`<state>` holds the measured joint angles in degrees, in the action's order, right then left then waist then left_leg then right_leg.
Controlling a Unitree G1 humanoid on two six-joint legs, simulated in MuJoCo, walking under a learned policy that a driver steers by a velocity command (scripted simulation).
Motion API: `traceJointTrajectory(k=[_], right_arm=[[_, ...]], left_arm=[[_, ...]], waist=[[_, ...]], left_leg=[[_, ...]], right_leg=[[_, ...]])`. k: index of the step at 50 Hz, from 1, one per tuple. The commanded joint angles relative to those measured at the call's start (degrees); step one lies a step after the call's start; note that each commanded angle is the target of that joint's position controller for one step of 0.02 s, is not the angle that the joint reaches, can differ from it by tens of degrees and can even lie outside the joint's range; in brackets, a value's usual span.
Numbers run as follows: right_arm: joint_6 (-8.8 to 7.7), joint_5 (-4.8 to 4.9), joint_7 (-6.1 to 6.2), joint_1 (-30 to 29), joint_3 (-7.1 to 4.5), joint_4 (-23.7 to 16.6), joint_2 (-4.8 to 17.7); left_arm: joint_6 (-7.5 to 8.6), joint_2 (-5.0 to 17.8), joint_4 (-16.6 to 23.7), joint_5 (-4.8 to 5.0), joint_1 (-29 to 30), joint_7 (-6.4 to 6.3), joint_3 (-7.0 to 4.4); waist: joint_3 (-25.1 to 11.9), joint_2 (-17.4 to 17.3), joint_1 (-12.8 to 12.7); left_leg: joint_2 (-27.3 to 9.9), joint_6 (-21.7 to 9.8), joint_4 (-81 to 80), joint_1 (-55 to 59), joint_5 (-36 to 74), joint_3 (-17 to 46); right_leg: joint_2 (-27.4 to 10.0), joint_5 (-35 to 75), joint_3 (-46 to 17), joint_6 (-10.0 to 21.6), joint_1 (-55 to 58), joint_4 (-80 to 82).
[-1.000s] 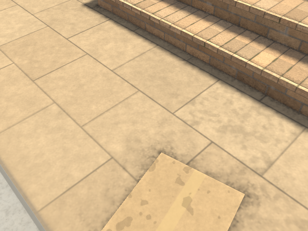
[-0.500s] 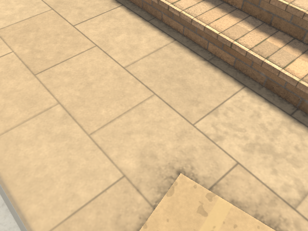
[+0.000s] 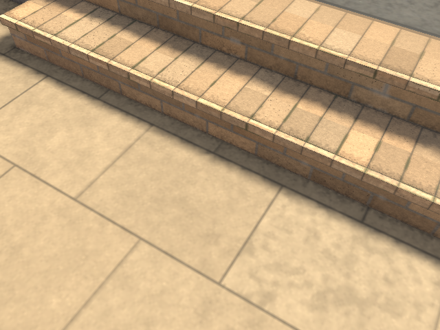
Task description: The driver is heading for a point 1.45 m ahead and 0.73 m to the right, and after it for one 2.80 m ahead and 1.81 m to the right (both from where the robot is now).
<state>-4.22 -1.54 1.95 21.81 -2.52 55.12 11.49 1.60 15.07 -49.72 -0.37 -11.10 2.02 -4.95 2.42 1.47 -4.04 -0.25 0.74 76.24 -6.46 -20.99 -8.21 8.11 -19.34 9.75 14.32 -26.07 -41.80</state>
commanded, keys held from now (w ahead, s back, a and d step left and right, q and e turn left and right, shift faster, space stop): w+e+shift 0.74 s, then w+shift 0.26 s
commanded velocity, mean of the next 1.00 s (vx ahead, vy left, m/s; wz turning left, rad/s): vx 1.00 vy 0.00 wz -0.87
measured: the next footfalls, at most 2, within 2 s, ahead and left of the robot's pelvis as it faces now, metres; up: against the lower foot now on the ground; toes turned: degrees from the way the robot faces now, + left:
left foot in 0.36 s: +0.57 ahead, +0.15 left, -0.01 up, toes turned -23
right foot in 0.80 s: +0.80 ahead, -0.21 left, -0.01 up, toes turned -49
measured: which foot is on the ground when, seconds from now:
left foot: up 0.00-0.34, down 0.36-0.80, up 0.82-1.00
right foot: down 0.00-0.36, up 0.38-0.78, down 0.80-1.00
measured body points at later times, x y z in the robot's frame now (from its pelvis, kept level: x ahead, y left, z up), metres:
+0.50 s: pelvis +0.46 +0.04 +0.02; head +0.49 +0.03 +0.47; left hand +0.70 +0.27 -0.08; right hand +0.43 -0.26 -0.08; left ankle +0.53 +0.16 -0.71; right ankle +0.33 +0.00 -0.59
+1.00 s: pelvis +0.80 -0.20 +0.02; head +0.82 -0.22 +0.47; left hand +1.05 -0.06 -0.11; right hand +0.72 -0.46 -0.08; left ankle +0.93 -0.10 -0.57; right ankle +0.77 -0.18 -0.71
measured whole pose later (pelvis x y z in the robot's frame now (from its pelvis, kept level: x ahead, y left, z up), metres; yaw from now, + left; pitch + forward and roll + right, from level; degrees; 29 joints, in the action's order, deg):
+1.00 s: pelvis +0.80 -0.20 +0.02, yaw -52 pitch +1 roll -1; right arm -3.2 -3.2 -0.2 9.9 0.9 39.0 12.3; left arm 3.8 16.7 -48.8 -1.2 -19.9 0.1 -1.9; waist 2.2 -0.7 -0.4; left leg -8.0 1.5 82.7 -41.2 -19.5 1.9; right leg 11.2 -14.1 0.8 10.4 -9.3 -22.7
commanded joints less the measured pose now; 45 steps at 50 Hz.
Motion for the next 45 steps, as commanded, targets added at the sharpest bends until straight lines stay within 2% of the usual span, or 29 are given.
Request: traceJointTrajectory(k=[1, 2, 3, 5, 9, 11, 13, 15, 16, 17, 18, 19, 20, 21, 22, 24, 26, 30, 33, 34, 36, 38, 39, 40, 41, 42, 43, 44, 45], right_arm=[[-5.09, 0.05, -1.82, -10.89, 0.21, -15.18, 6.91], [-4.57, -0.9, -1.99, -11.52, -0.05, -14.71, 7.89], [-3.26, -2.11, -2.13, -10.89, 0.25, -14.52, 7.95], [-0.66, -2.78, -2.81, -12.93, 0.71, -15.26, 7.59], [-0.14, -0.72, -3.82, -24.88, 2.2, -20.23, 5.35], [-0.27, 0.14, -3.79, -28.03, 2.41, -21.86, 5.47], [-0.69, 0.2, -3.44, -28.75, 2.09, -23.15, 6.89], [-1.24, 0.36, -2.48, -22.47, 0.54, -21.84, 10.88], [-1.59, 0.54, -1.72, -13.39, -0.87, -19.76, 13.95], [-1.66, 0.21, -0.66, -0.06, -2.26, -16.56, 16.64], [-1.64, -1.79, 0.36, 11.23, -3.23, -14.01, 19.89], [-1.87, -4.08, -0.55, 5.05, -3.92, -15.38, 24.35], [-1.5, -2.99, -1.27, -3.03, -3.87, -17.12, 18.75], [-1.18, -2.34, -1.46, -7.07, -2.55, -17.73, 12.94], [-0.94, -2.5, -1.54, -7.19, -2.03, -16.12, 10.89], [-1.5, -1.65, -1.64, -2.43, -1.09, -11.47, 8.31], [-2.54, 0.0, -2.65, -0.38, -0.64, -8.7, 6.55], [-4.02, 0.2, -2.96, -3.57, -0.88, -8.39, 8.2], [-4.26, 0.13, -2.26, -0.52, -1.31, -7.02, 11.08], [-4.1, 0.04, -1.93, 0.42, -1.57, -6.82, 12.6], [-2.98, -0.1, -0.76, 2.67, -2.32, -6.85, 16.12], [-1.17, -0.57, 0.22, 0.01, -2.62, -7.81, 17.97], [-0.4, -0.6, -0.17, -3.31, -2.24, -9.2, 17.06], [-0.16, -1.1, -1.25, -3.47, -1.99, -9.61, 14.42], [-0.7, -0.91, -1.62, 2.57, -0.34, -14.84, 7.99], [-1.82, -0.26, -1.58, -2.14, -0.2, -17.46, 10.83], [-2.25, 0.05, -1.6, -4.28, 0.18, -17.74, 10.96], [-2.11, -0.44, -1.62, -3.98, 0.54, -16.75, 10.57], [-1.45, -1.08, -1.6, -3.74, 1.07, -16.18, 9.85]], left_arm=[[-0.13, 6.87, -1.75, -1.95, -11.22, -1.77, -1.93], [0.3, 6.69, -1.57, -1.78, -8.77, -2.16, -1.64], [1.34, 7.62, -0.79, -1.47, -7.73, -2.68, -1.5], [3.33, 7.28, -0.13, -0.63, -6.71, -2.94, -0.92], [4.6, 9.61, -0.11, 0.28, -10.95, -1.6, -2.2], [4.26, 10.63, -0.12, 0.63, -13.56, -0.83, -2.81], [4.06, 10.93, 0.46, 0.46, -13.74, -0.95, -3.03], [4.18, 12.89, 1.42, 0.01, -12.02, -1.4, -3.53], [4.16, 15.22, 1.99, -0.31, -9.62, -1.34, -3.97], [4.46, 15.02, 3.28, -0.48, -5.46, -1.15, -3.85], [4.95, 4.85, 5.97, -0.68, -2.97, -1.22, -1.14], [4.68, 0.11, 9.85, 3.46, -12.69, -1.64, 0.88], [3.42, 5.18, 7.8, 1.53, -10.11, -2.37, 0.94], [2.58, 7.56, 7.45, 0.23, -5.2, -1.75, 0.43], [2.12, 7.42, 7.65, -0.36, -2.57, -0.79, 0.41], [0.82, 4.99, 9.56, -1.58, 0.71, 1.34, 0.92], [-0.39, 2.87, 11.75, -1.51, 3.74, 2.21, 1.87], [-0.51, 3.29, 15.46, -1.09, 10.03, 2.99, 3.12], [-0.48, 3.17, 17.52, -1.4, 17.86, 3.89, 4.11], [-0.45, 3.41, 17.39, -1.56, 18.56, 3.9, 4.26], [-0.1, 5.51, 16.03, -1.45, 15.12, 3.27, 3.76], [0.19, 9.08, 11.75, -1.86, 0.2, 2.24, 2.4], [0.45, 10.88, 7.28, -2.08, -12.78, 0.93, 0.94], [0.57, 12.85, 5.08, -1.61, -13.63, -0.48, -0.61], [-0.02, 18.92, 7.79, -2.76, -6.26, -0.77, -1.48], [-0.79, 18.52, 8.71, -2.34, -10.71, -1.52, -1.95], [-0.6, 16.26, 8.16, -1.97, -8.67, -2.18, -1.66], [-0.02, 12.9, 7.77, -1.76, -5.69, -2.54, -0.71], [1.24, 10.98, 8.43, -1.6, -2.53, -2.67, 0.11]], waist=[[-3.49, -6.31, 0.75], [0.8, -9.45, 3.71], [2.82, -9.85, 5.7], [4.35, -9.87, 6.81], [4.36, -3.44, 1.16], [2.59, -0.85, -1.89], [1.26, 1.48, -2.14], [-4.27, 2.46, 1.23], [-9.66, 2.4, 7.09], [-15.59, 1.72, 15.15], [-21.57, -8.47, 17.57], [-27.02, -27.41, 7.2], [-20.2, -17.99, 6.69], [-12.06, -9.71, 7.37], [-7.49, -4.62, 7.03], [-4.17, -6.93, 5.88], [-2.52, -7.52, 4.53], [1.45, -6.72, 2.11], [4.92, -4.07, 3.67], [4.73, -3.85, 3.52], [0.44, -7.09, 1.09], [-6.66, -9.32, -6.47], [-11.33, -9.23, -11.57], [-9.96, -0.59, -9.42], [-13.13, 12.32, 2.03], [-21.53, 3.75, -2.57], [-14.55, -0.07, -1.1], [-7.48, -4.87, 2.12], [-5.1, -7.3, 4.93]], left_leg=[[-2.29, -0.92, 11.93, -44.95, -0.93, 15.48], [-3.86, -0.19, 6.4, -41.52, -0.13, 14.85], [-5.18, 1.1, 1.48, -38.19, -0.26, 15.0], [-7.77, 3.48, -9.26, -30.07, 2.7, 13.31], [-5.66, 3.31, -34.39, -21.15, 21.46, 8.76], [-3.2, 2.17, -40.58, -19.23, 26.96, 7.64], [-1.96, 1.25, -46.57, -16.84, 27.0, 8.83], [0.36, 0.45, -48.74, -8.1, 22.87, 9.7], [0.57, 0.02, -47.57, 1.11, 18.17, 9.49], [-2.26, -0.39, -44.78, 15.48, 13.6, 10.44], [-14.66, -0.1, -44.01, 28.33, -3.98, 23.43], [-30.24, -5.18, -59.64, 33.32, -12.4, 59.05], [-27.42, -7.87, -62.96, 25.89, -27.59, 59.54], [-23.3, -7.4, -62.55, 17.65, -22.9, 46.12], [-20.56, -6.72, -62.29, 11.2, -9.98, 36.3], [-16.93, -4.98, -62.57, 5.41, 5.02, 23.26], [-16.13, -3.35, -63.66, 4.61, 15.95, 15.74], [-13.46, -2.22, -68.21, -1.11, 32.25, 1.65], [-11.09, -0.07, -70.37, -0.06, 43.91, -5.77], [-10.81, 0.58, -68.4, 1.96, 55.94, -7.35], [-12.18, 1.51, -59.62, 8.54, 79.42, -7.74], [-15.01, 0.29, -40.58, 7.83, 88.04, -5.89], [-14.92, -1.76, -23.76, 0.89, 82.08, -4.73], [-6.95, -1.72, -3.18, -13.89, 30.84, -4.9], [-0.85, 0.33, 16.54, -35.66, -8.75, -1.66], [-1.07, -0.29, 20.46, -39.7, -2.87, 8.58], [-3.51, -0.33, 18.6, -42.2, 0.9, 9.27], [-5.85, -0.38, 13.54, -40.34, 3.18, 8.95], [-7.41, -0.07, 8.79, -35.49, 4.15, 9.73]], right_leg=[[-22.64, -12.49, -54.21, 13.25, 32.7, 30.77], [-20.82, -10.36, -49.98, 10.64, 24.29, 32.54], [-18.92, -5.14, -46.83, 9.88, 18.14, 32.45], [-13.08, 1.53, -37.31, 7.54, 7.01, 33.32], [-5.98, 20.19, -28.09, 3.12, 4.96, 30.96], [-6.8, 25.74, -29.31, 1.25, 10.24, 29.27], [-8.03, 29.21, -30.8, -0.74, 15.6, 25.86], [-8.19, 40.42, -31.68, -3.38, 20.52, 16.37], [-7.57, 44.54, -31.02, -4.51, 20.14, 5.22], [-5.6, 40.9, -29.26, -5.66, 12.36, -10.36], [-1.96, 3.97, -25.98, -5.5, -0.51, -31.63], [0.39, -11.3, -19.27, -7.25, -14.78, -44.2], [-5.23, -3.51, -17.27, -6.49, -20.19, -45.3], [-8.19, 1.68, -15.38, -7.04, -20.12, -41.54], [-9.95, 3.76, -14.74, -7.62, -18.48, -38.49], [-12.88, 4.92, -14.94, -7.91, -17.01, -35.37], [-14.24, 6.99, -14.05, -7.81, -19.66, -34.56], [-13.99, 17.79, -10.05, -8.02, -17.07, -22.9], [-11.22, 21.24, -2.16, -6.14, -11.29, -6.85], [-8.95, 20.41, 0.36, -5.13, -8.32, -3.7], [-4.78, 16.5, 2.59, -3.44, -2.6, -0.82], [-2.46, 12.57, -0.37, -0.94, 12.57, 1.3], [-2.58, 11.89, -3.97, 1.41, 27.19, 5.86], [-6.36, 12.15, -9.94, 2.59, 37.76, 9.28], [-21.02, 28.69, -34.01, 8.38, 49.57, 7.11], [-23.62, 16.92, -44.85, 12.48, 50.62, 18.48], [-23.82, 9.92, -43.73, 10.47, 43.64, 24.89], [-22.04, 10.15, -39.22, 7.6, 33.12, 27.45], [-20.0, 18.23, -34.38, 5.81, 24.73, 28.52]])
Velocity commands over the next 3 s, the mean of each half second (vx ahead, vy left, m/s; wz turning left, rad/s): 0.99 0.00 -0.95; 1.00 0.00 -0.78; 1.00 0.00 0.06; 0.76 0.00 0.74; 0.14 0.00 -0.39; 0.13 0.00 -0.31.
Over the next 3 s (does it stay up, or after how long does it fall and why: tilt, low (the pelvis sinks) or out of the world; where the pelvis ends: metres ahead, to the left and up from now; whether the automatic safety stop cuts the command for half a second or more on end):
stays up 1.57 -0.89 0.38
